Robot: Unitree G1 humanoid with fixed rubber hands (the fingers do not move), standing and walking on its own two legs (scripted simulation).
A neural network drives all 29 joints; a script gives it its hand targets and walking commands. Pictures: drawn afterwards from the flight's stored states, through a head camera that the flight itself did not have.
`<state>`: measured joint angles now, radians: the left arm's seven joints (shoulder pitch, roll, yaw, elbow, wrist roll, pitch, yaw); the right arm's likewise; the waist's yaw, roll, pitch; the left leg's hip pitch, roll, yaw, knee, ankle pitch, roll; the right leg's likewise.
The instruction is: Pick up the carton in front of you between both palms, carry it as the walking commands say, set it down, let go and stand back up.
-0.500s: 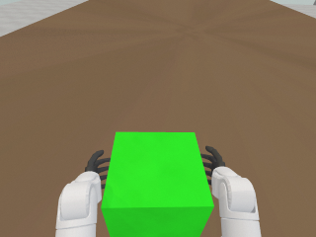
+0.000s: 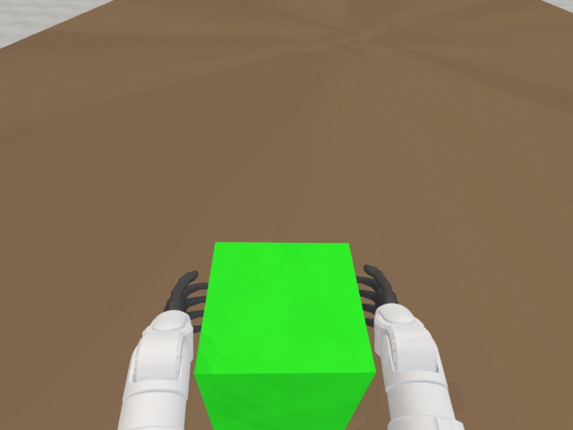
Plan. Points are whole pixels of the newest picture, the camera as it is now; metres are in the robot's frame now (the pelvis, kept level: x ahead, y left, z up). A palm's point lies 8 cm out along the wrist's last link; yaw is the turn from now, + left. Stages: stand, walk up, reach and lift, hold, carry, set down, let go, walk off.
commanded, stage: carry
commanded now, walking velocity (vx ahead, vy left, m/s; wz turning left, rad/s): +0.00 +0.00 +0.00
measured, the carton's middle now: (281, 340) +0.29 +0.00 -0.04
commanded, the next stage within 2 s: hold in 0.54 s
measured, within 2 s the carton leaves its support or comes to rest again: neither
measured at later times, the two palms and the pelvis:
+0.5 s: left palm (171, 317) +0.29 +0.16 +0.04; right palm (379, 309) +0.29 -0.14 +0.04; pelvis +0.00 +0.01 +0.00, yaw +0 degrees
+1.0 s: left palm (155, 336) +0.25 +0.17 +0.05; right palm (370, 304) +0.30 -0.13 +0.05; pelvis -0.01 -0.02 +0.01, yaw +7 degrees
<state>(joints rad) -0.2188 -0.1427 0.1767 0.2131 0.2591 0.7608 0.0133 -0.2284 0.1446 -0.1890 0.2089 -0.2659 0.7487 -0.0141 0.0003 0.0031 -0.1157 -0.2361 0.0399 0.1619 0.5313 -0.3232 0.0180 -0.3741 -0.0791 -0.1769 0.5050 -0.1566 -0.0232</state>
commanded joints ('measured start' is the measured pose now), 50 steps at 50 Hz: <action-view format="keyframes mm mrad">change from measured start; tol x4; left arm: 1 -524 -877 -483 -38 -230 -119 -222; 13 -457 -883 -545 -103 -266 -69 -219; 22 -487 -892 -563 -121 -279 -71 -219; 33 -402 -874 -490 -77 -222 -104 -209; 50 -577 -934 -457 41 -229 -112 -268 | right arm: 1 -464 894 487 11 221 -96 219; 10 -418 925 567 -48 267 -68 221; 27 -413 902 560 -65 266 -47 216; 28 -331 934 557 -100 268 -40 220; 30 -381 907 560 -131 259 -52 221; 50 -487 968 491 42 221 -60 258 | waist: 1 2 -5 -206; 27 0 1 -226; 28 -8 89 -85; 29 -8 77 -145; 50 -5 4 -48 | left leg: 1 -35 113 -115 -121 77 14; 12 -3 114 -109 -79 192 9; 27 -9 118 -114 -92 195 14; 28 -32 -72 -281 -187 422 22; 32 80 -78 -295 -192 464 9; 34 155 -88 -288 -197 454 4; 37 159 -89 -283 -212 379 -4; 43 48 -88 -277 -236 200 -1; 50 -19 -97 -265 -246 84 17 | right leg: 1 170 -91 123 -61 74 -1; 11 183 -98 114 -31 173 2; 27 175 -93 109 -30 153 10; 28 465 177 234 -45 289 -16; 32 487 163 259 -72 344 4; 37 416 181 240 -110 222 19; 50 516 155 247 -134 47 20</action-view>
